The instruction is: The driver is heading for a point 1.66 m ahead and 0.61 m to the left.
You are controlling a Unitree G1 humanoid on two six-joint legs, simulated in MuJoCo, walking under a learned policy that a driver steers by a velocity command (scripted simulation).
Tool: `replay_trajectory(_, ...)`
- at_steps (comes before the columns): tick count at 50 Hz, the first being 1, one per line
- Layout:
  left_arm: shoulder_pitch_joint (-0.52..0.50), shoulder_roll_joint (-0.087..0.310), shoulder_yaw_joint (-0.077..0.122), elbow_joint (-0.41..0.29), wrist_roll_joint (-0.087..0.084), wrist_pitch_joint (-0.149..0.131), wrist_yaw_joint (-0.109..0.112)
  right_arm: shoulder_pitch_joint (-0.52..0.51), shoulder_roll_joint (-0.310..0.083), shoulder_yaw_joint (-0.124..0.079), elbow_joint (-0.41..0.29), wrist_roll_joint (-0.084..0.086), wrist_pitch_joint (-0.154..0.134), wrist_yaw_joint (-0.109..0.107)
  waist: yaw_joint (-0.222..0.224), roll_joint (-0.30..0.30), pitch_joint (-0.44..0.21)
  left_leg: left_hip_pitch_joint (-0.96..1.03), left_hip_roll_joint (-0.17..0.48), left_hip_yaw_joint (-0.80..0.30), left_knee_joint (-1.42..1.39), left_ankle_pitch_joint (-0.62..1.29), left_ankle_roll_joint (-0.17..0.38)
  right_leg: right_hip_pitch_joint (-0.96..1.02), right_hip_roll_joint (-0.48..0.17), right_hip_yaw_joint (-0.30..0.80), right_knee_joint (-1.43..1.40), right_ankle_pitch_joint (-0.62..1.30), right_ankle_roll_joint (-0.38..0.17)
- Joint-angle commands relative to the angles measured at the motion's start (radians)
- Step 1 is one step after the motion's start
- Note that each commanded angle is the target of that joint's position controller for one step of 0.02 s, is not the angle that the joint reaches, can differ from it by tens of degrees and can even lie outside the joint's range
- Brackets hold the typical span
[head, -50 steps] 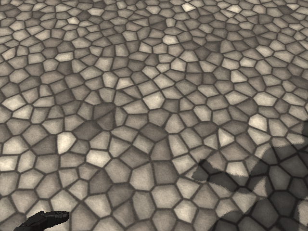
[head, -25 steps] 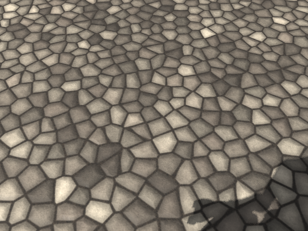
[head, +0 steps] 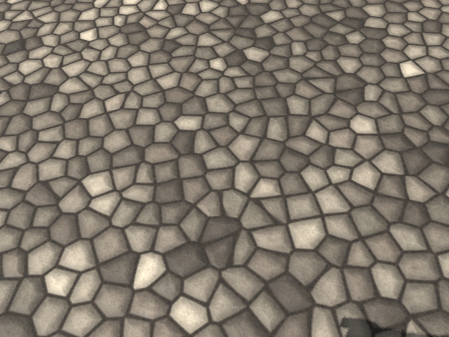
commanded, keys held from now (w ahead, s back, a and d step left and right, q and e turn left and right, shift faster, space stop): q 0.74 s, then no key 0.16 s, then s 0.10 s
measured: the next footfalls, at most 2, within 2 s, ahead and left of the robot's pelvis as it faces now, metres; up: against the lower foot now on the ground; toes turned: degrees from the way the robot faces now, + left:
left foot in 0.34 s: +0.02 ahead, +0.14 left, +0.00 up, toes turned +14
right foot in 0.78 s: +0.12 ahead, -0.07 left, +0.00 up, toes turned +33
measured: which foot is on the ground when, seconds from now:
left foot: up 0.00-0.32, down 0.34-0.78, up 0.80-1.00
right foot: down 0.00-0.34, up 0.36-0.76, down 0.78-1.00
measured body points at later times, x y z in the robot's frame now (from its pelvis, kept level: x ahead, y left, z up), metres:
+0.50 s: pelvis +0.00 +0.03 +0.01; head +0.04 +0.07 +0.45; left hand +0.06 +0.36 -0.11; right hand +0.24 -0.19 -0.07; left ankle -0.02 +0.13 -0.74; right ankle +0.03 -0.12 -0.65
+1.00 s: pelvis +0.01 +0.01 +0.01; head +0.05 +0.01 +0.45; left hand -0.01 +0.32 -0.09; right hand +0.30 -0.16 -0.10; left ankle -0.09 +0.12 -0.67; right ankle +0.08 -0.09 -0.73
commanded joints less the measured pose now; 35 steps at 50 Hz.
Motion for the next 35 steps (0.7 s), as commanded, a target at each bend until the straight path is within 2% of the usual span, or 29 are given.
replay_trajectory(1,-0.104,0.118,0.029,-0.103,-0.02,-0.014,0.016,0.076,-0.121,-0.048,-0.029,-0.001,0.002,-0.006,-0.03,-0.156,-0.059,-0.132,0.065,0.018,0.323,-0.006,-0.052,0.149,-0.273,0.226,-0.189,0.246,-0.184)
replay_trajectory(2,-0.096,0.116,0.025,-0.1,-0.024,-0.01,0.019,0.071,-0.092,-0.039,-0.032,0.002,0.008,-0.004,-0.022,-0.155,-0.05,-0.141,0.074,0.035,0.339,0.014,-0.064,0.157,-0.257,0.177,-0.185,0.304,-0.185)
replay_trajectory(4,-0.056,0.124,0.028,-0.089,-0.017,0.001,0.023,0.013,-0.065,-0.027,-0.06,0.012,0.009,0.001,0.012,-0.178,-0.047,-0.152,0.092,0.085,0.27,0.051,-0.083,0.205,-0.238,0.111,-0.186,0.35,-0.196)
replay_trajectory(6,-0.019,0.145,0.037,-0.079,-0.015,0.011,0.026,-0.039,-0.05,-0.018,-0.087,0.014,0.008,0.006,0.046,-0.204,-0.066,-0.147,0.12,0.101,0.17,0.048,-0.094,0.276,-0.261,0.095,-0.178,0.383,-0.212)
replay_trajectory(8,-0.02,0.171,0.049,-0.076,-0.018,0.017,0.022,-0.056,-0.038,-0.01,-0.102,0.01,0.007,0.015,0.055,-0.219,-0.084,-0.074,0.143,0.126,0.066,0.027,-0.09,0.279,-0.281,0.067,-0.171,0.403,-0.219)
replay_trajectory(10,-0.035,0.195,0.059,-0.076,-0.024,0.019,0.013,-0.057,-0.042,-0.009,-0.11,0.008,0.009,0.022,0.054,-0.231,-0.092,0.019,0.148,0.162,-0.028,0.019,-0.075,0.244,-0.297,0.037,-0.17,0.43,-0.22)
replay_trajectory(13,-0.041,0.207,0.066,-0.066,-0.042,0.016,0.0,-0.039,-0.061,-0.018,-0.112,0.011,0.018,0.031,0.045,-0.24,-0.093,0.101,0.137,0.197,-0.17,0.048,-0.041,0.242,-0.318,0.019,-0.14,0.437,-0.209)
replay_trajectory(15,-0.065,0.205,0.067,-0.059,-0.062,0.013,-0.003,0.017,-0.056,-0.025,-0.094,0.009,0.02,0.036,0.001,-0.222,-0.097,0.217,0.115,0.226,-0.371,0.186,0.008,0.21,-0.304,-0.024,-0.068,0.408,-0.163)
replay_trajectory(16,-0.027,0.177,0.061,-0.04,-0.065,0.008,-0.005,0.053,-0.075,-0.036,-0.081,0.007,0.02,0.03,-0.011,-0.175,-0.108,0.332,0.101,0.205,-0.474,0.297,0.042,0.147,-0.272,-0.071,0.006,0.324,-0.106)
replay_trajectory(17,0.004,0.131,0.05,-0.037,-0.035,0.003,-0.009,0.094,-0.154,-0.06,-0.083,0.008,0.017,0.017,-0.007,0.014,-0.134,0.524,0.234,0.003,-0.504,0.59,0.101,-0.043,-0.194,-0.165,0.216,0.084,-0.013)
replay_trajectory(18,-0.041,0.081,0.026,-0.1,0.011,-0.002,-0.009,0.083,-0.267,-0.076,-0.112,-0.013,0.008,0.01,0.001,0.296,-0.125,0.601,0.496,-0.361,-0.487,0.89,0.305,-0.352,-0.039,-0.176,0.464,-0.424,0.078)
replay_trajectory(19,-0.132,0.132,0.042,-0.112,-0.004,-0.005,0.0,0.124,-0.205,-0.063,-0.107,-0.04,-0.015,0.018,-0.089,0.18,-0.193,0.554,0.522,-0.378,-0.513,0.825,0.396,-0.366,-0.026,-0.015,0.637,-0.468,0.082)
replay_trajectory(20,-0.14,0.152,0.049,-0.11,-0.028,-0.001,0.001,0.084,-0.176,-0.048,-0.094,-0.039,-0.032,0.018,-0.057,0.13,-0.148,0.517,0.462,-0.283,-0.517,0.75,0.351,-0.376,-0.045,0.013,0.681,-0.392,0.07)
replay_trajectory(21,-0.12,0.149,0.053,-0.092,-0.03,0.004,0.007,0.026,-0.155,-0.044,-0.092,-0.02,-0.037,0.011,-0.025,0.087,-0.116,0.482,0.399,-0.217,-0.514,0.673,0.29,-0.375,-0.056,0.021,0.656,-0.306,0.064)
replay_trajectory(22,-0.113,0.157,0.057,-0.084,-0.021,0.007,0.014,-0.014,-0.133,-0.035,-0.097,-0.002,-0.035,0.005,-0.011,0.076,-0.1,0.458,0.37,-0.192,-0.513,0.654,0.256,-0.372,-0.059,0.027,0.621,-0.245,0.068)
replay_trajectory(23,-0.097,0.155,0.058,-0.078,-0.016,0.008,0.015,-0.039,-0.129,-0.029,-0.1,0.001,-0.03,-0.001,0.006,0.081,-0.103,0.41,0.344,-0.166,-0.514,0.683,0.247,-0.32,-0.044,0.019,0.618,-0.197,0.076)
replay_trajectory(25,-0.074,0.128,0.052,-0.071,-0.023,0.005,0.008,-0.039,-0.129,-0.028,-0.098,-0.008,-0.023,-0.01,0.017,0.084,-0.124,0.393,0.318,-0.153,-0.514,0.675,0.246,-0.271,-0.019,0.009,0.563,-0.141,0.086)
replay_trajectory(29,-0.113,0.098,0.036,-0.08,-0.028,0.001,0.001,-0.021,-0.15,-0.036,-0.088,-0.003,-0.017,-0.018,-0.008,0.097,-0.119,0.385,0.3,-0.201,-0.502,0.538,0.242,-0.209,0.005,0.023,0.343,-0.109,0.09)
replay_trajectory(32,-0.122,0.108,0.037,-0.087,-0.034,-0.004,-0.009,-0.027,-0.162,-0.041,-0.088,-0.004,-0.01,-0.011,-0.017,0.119,-0.104,0.335,0.296,-0.271,-0.498,0.458,0.244,-0.134,0.027,0.032,0.237,-0.126,0.08)
replay_trajectory(35,-0.111,0.119,0.043,-0.093,-0.04,-0.016,-0.02,-0.04,-0.16,-0.041,-0.089,0.003,-0.005,-0.004,-0.015,0.132,-0.101,0.34,0.287,-0.35,-0.475,0.471,0.234,-0.077,0.042,0.038,0.127,-0.134,0.062)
